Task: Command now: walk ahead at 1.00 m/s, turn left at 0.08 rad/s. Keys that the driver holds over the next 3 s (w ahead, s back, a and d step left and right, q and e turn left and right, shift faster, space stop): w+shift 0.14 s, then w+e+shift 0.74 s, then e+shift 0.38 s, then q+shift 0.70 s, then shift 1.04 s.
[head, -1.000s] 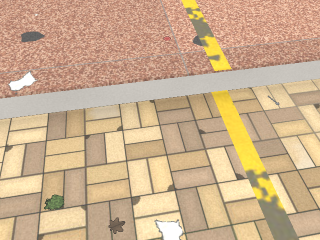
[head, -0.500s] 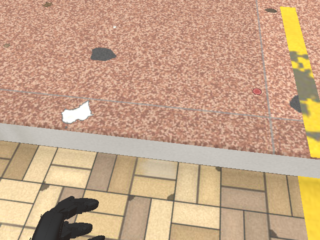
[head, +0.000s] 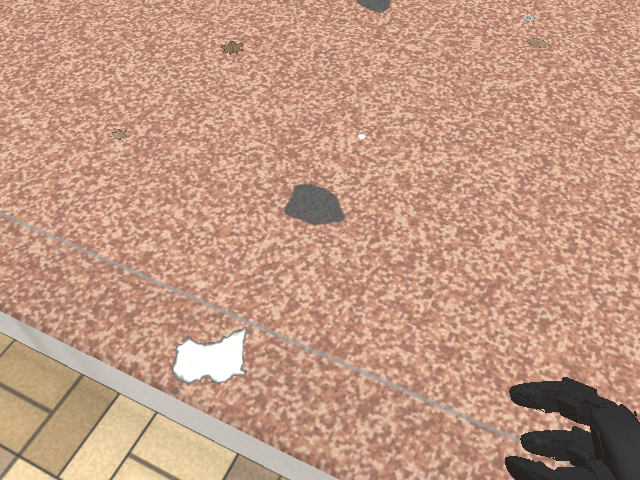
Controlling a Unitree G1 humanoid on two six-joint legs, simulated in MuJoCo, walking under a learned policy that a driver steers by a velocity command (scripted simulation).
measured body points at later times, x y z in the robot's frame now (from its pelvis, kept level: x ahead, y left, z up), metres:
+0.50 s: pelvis +0.47 -0.02 +0.04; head +0.49 +0.00 +0.49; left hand +0.74 +0.11 -0.03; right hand +0.37 -0.24 -0.09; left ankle +0.27 +0.09 -0.66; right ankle +0.56 -0.07 -0.58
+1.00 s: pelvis +0.96 -0.11 +0.16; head +0.99 -0.12 +0.61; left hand +1.26 +0.04 +0.06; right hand +0.86 -0.40 +0.07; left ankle +1.02 -0.01 -0.57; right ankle +0.81 -0.13 -0.44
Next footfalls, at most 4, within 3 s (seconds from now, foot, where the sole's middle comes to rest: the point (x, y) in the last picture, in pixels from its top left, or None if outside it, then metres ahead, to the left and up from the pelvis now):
0.08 left None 0.27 0.08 -0.77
0.50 right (411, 384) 0.60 -0.08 -0.61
0.86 left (393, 205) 1.05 -0.03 -0.61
1.22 right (536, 168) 1.21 -0.38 -0.61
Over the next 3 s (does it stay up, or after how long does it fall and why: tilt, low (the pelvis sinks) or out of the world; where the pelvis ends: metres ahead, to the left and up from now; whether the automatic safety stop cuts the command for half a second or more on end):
stays up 1.33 -0.26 0.16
